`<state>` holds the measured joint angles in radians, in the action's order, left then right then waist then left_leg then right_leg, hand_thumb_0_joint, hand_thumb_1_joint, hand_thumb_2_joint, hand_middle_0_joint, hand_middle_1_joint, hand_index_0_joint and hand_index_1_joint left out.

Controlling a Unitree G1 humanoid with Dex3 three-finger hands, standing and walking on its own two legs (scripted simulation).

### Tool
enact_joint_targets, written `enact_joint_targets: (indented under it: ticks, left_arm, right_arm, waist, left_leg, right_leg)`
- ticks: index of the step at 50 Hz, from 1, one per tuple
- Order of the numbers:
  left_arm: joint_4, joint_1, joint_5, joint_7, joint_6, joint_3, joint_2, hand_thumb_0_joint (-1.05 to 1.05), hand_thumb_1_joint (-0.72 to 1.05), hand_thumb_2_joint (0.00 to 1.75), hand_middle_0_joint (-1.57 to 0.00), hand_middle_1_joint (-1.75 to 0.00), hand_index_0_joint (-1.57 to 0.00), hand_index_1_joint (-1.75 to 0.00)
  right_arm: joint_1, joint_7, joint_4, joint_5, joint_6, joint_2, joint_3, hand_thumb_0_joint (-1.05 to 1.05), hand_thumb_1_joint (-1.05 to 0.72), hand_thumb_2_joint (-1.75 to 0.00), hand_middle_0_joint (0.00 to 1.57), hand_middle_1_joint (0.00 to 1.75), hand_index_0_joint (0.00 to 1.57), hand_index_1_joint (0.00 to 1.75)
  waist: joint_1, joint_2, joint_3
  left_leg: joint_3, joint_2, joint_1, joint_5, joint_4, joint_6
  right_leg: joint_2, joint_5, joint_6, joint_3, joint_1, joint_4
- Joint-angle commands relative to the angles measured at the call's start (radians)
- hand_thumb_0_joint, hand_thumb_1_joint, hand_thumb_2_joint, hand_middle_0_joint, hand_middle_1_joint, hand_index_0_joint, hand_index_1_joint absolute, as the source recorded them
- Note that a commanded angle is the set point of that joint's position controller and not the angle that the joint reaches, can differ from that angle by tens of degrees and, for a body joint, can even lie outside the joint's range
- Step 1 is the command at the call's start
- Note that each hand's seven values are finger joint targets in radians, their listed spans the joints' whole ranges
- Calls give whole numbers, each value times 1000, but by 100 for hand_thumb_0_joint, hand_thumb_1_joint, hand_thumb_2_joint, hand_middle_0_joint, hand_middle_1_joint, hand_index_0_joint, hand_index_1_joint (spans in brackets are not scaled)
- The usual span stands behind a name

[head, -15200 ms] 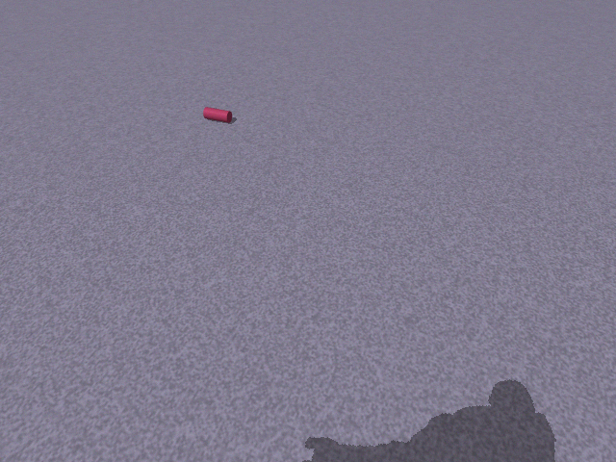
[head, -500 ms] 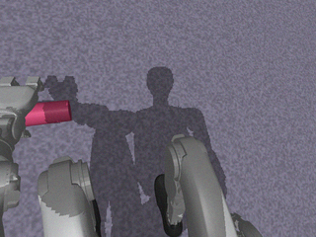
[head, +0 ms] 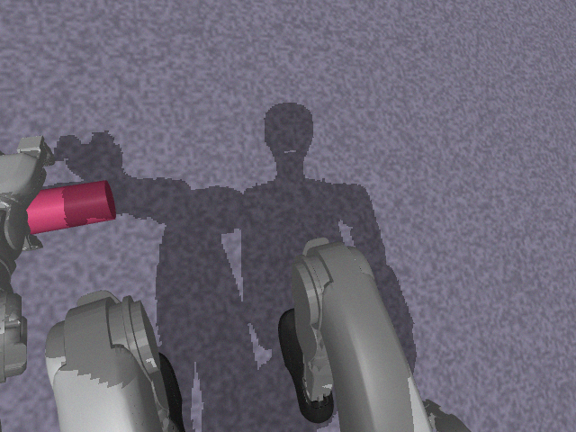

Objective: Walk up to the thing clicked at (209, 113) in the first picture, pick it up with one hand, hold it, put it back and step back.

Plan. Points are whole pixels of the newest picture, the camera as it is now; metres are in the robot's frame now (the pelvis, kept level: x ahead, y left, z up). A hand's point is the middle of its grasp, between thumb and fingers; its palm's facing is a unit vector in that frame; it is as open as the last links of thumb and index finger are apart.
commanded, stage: close in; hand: left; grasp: from above
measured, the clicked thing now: (59, 208) +0.48 +0.27 -0.28
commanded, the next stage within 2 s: rest palm in 0.14 s
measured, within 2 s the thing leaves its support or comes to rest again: neither
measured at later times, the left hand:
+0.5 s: hand (52, 209) +0.46 +0.26 -0.22, palm faces -0.48 -0.07 -0.88, open 13.6 cm
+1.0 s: hand (59, 213) +0.47 +0.26 -0.26, palm faces -0.47 -0.10 -0.88, open 13.9 cm
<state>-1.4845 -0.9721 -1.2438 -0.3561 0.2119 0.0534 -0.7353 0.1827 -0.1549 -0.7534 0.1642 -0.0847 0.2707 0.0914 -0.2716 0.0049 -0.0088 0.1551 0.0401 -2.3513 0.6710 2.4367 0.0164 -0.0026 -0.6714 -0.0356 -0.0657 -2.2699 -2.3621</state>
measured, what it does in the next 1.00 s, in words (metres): stands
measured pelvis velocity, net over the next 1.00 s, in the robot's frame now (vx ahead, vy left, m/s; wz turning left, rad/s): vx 0.01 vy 0.01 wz -0.08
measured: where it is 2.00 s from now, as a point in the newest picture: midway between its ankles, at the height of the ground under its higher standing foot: (242, 408)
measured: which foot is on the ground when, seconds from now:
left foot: down 0.00-1.00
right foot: down 0.00-1.00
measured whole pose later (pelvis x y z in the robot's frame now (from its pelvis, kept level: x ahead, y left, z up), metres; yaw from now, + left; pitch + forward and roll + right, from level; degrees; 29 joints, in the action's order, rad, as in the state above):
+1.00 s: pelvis +0.01 +0.01 -0.02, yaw -5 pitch +30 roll -11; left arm -1.70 -0.99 -1.35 -0.62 0.27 0.14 -0.88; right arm 0.11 -0.26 -0.74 0.30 -0.19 0.30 0.20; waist -0.37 0.10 0.10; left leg 0.24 0.04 -2.38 0.74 2.57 0.03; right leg 0.02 -0.71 -0.05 -0.13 -2.27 -2.43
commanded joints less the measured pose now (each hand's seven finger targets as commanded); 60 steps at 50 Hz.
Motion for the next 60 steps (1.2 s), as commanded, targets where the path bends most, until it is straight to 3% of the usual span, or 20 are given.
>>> enact_joint_targets:
  ticks: [1,4,7,8,11,12,16,18,19,21,27,32,34,36,41,42,47,50,53,60]
  left_arm:
    - [174,-348,-1,-35,66,-19,-163,0,-51,104,-8,-109,-9,-108]
    - [101,-350,-28,-64,84,-38,-142,0,-48,109,-10,-111,-11,-110]
    - [84,-339,-53,-107,91,-18,-184,0,-46,112,-10,-113,-11,-112]
    - [61,-354,-70,-121,89,-15,-189,0,-45,113,-11,-114,-12,-113]
    - [56,-329,-93,-170,73,20,-224,0,-44,115,-12,-114,-12,-113]
    - [2,-344,-96,-183,66,10,-204,0,-43,112,-11,-114,-12,-113]
    - [-51,-380,-112,-217,42,23,-234,0,-51,103,-7,-103,-7,-103]
    - [-86,-357,-106,-234,31,29,-237,0,-52,104,-8,-101,-7,-102]
    - [-105,-371,-105,-236,29,31,-235,0,-51,104,-8,-102,-7,-103]
    - [-86,-372,-104,-242,27,39,-260,0,-51,105,-8,-103,-7,-103]
    - [-95,-335,-100,-247,35,114,-355,0,-53,103,-7,-100,-6,-100]
    - [-101,-303,-82,-243,50,75,-317,0,-52,106,-8,-101,-6,-102]
    - [-53,-304,-81,-248,59,107,-370,0,-52,104,-8,-100,-7,-101]
    - [-79,-281,-81,-251,64,86,-338,0,-52,102,-7,-99,-6,-100]
    - [-62,-279,-93,-282,74,109,-373,0,-51,106,-8,-100,-7,-102]
    - [-61,-257,-86,-290,72,123,-376,0,-52,106,-8,-100,-7,-101]
    - [-115,-276,-96,-313,58,101,-351,0,-53,104,-7,-98,-6,-99]
    - [-137,-272,-102,-320,50,93,-355,0,-51,107,-8,-100,-7,-102]
    - [-143,-298,-98,-321,50,90,-350,0,-28,101,-22,-102,-22,-101]
    - [-167,-304,-90,-319,43,60,-338,0,-23,90,-25,-95,-27,-94]
  right_arm:
    - [208,19,3,3,-4,254,-94,0,-91,-90,20,30,20,30]
    - [207,17,-1,14,-1,259,-85,0,-90,-90,20,30,20,30]
    - [187,14,1,22,-2,262,-78,0,-90,-90,20,30,20,30]
    - [184,11,1,27,-5,264,-72,0,-90,-90,20,30,20,30]
    - [177,7,5,36,-7,265,-66,0,-90,-90,20,30,20,30]
    - [171,-1,7,47,-14,263,-61,0,-90,-90,20,30,20,30]
    - [161,-12,11,65,-35,282,-44,0,-90,-90,20,30,20,30]
    - [147,-19,10,71,-42,284,-37,0,-90,-90,20,30,20,30]
    - [140,-26,19,80,-51,284,-31,0,-90,-90,20,30,20,30]
    - [143,-29,24,81,-59,295,-26,0,-90,-90,20,30,20,30]
    - [155,-45,26,105,-72,318,-10,0,-90,-90,20,30,20,30]
    - [138,-58,25,111,-86,315,0,0,-90,-90,20,30,20,30]
    - [166,-64,11,117,-88,325,9,0,-90,-90,20,30,20,30]
    - [162,-71,4,123,-92,332,4,0,-90,-90,20,30,20,30]
    - [165,-88,4,136,-95,340,16,0,-90,-90,20,30,20,30]
    - [159,-90,4,133,-92,329,20,0,-90,-90,20,30,20,30]
    - [139,-97,1,140,-102,344,19,0,-90,-90,20,30,20,30]
    - [116,-105,5,141,-108,340,32,0,-90,-90,20,30,20,30]
    - [117,-108,2,145,-117,350,27,0,-89,-90,20,30,20,30]
    - [102,-118,7,144,-135,360,42,0,-89,-90,20,30,20,30]
  waist:
    - [-33,-263,-680]
    - [-54,-273,-642]
    - [-24,-318,-657]
    - [-41,-319,-643]
    - [-21,-351,-691]
    - [-51,-333,-635]
    - [-75,-326,-590]
    - [-66,-317,-591]
    - [-93,-316,-566]
    - [-82,-334,-599]
    - [-91,-330,-587]
    - [-101,-345,-587]
    - [-98,-354,-618]
    - [-106,-364,-586]
    - [-108,-380,-583]
    - [-93,-377,-606]
    - [-122,-379,-543]
    - [-118,-365,-521]
    - [-134,-370,-506]
    - [-147,-356,-499]
  left_leg:
    - [-98,-36,488,-132,-211,-35]
    - [-88,-36,510,-137,-211,-30]
    - [-88,-34,542,-166,-217,-25]
    - [-87,-34,534,-163,-213,-25]
    - [-96,-35,555,-212,-206,-27]
    - [-94,-33,520,-183,-204,-29]
    - [-91,-34,494,-146,-193,-35]
    - [-87,-32,490,-147,-191,-34]
    - [-85,-32,470,-124,-183,-36]
    - [-84,-33,481,-137,-180,-37]
    - [-75,-28,452,-137,-155,-40]
    - [-66,-19,457,-157,-124,-35]
    - [-64,-19,485,-203,-117,-34]
    - [-61,-17,482,-198,-117,-30]
    - [-53,-12,491,-217,-114,-27]
    - [-49,-9,491,-230,-117,-26]
    - [-42,-8,483,-199,-109,-25]
    - [-38,-7,456,-174,-116,-26]
    - [-36,-9,466,-148,-121,-25]
    - [-34,-7,458,-165,-107,-29]
  right_leg:
    - [33,183,63,-99,346,256]
    - [36,190,65,-117,311,238]
    - [37,212,70,-122,297,220]
    - [37,213,70,-126,291,212]
    - [39,262,66,-118,321,205]
    - [38,241,65,-126,295,198]
    - [40,214,62,-125,279,202]
    - [43,215,61,-131,278,195]
    - [45,197,61,-130,271,188]
    - [45,210,60,-130,295,188]
    - [48,215,56,-134,337,175]
    - [59,246,55,-137,346,156]
    - [57,290,49,-146,383,156]
    - [60,285,53,-150,367,145]
    - [65,306,51,-164,381,139]
    - [70,320,52,-161,407,141]
    - [69,295,51,-175,345,131]
    - [73,272,52,-177,350,138]
    - [70,248,50,-184,333,142]
    - [72,272,44,-181,356,147]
